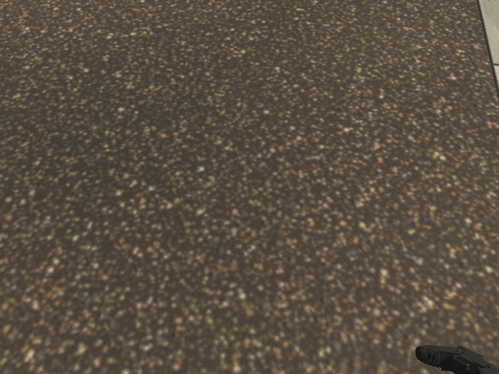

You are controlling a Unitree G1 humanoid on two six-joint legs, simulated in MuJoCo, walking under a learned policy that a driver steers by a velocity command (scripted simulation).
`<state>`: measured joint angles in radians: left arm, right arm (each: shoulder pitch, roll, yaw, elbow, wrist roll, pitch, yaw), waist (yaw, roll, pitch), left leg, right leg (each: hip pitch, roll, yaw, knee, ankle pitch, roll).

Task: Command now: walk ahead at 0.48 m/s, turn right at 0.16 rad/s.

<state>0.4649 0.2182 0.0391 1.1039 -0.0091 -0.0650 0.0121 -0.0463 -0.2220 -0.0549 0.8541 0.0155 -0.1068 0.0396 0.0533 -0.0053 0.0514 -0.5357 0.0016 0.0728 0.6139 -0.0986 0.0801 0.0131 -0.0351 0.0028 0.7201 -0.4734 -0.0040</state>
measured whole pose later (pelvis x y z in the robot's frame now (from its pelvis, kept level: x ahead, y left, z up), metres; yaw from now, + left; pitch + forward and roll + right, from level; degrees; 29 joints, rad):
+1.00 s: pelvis +0.29 +0.00 +0.02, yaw -29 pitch +3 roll -1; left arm 0.18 0.28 0.08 0.69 -0.01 0.00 0.03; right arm 0.25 -0.27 -0.07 0.87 -0.02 -0.06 -0.01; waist -0.03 -0.03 -0.05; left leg -0.29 0.00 -0.04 0.52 -0.29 0.02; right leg -0.52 0.13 0.15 0.85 -0.39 -0.04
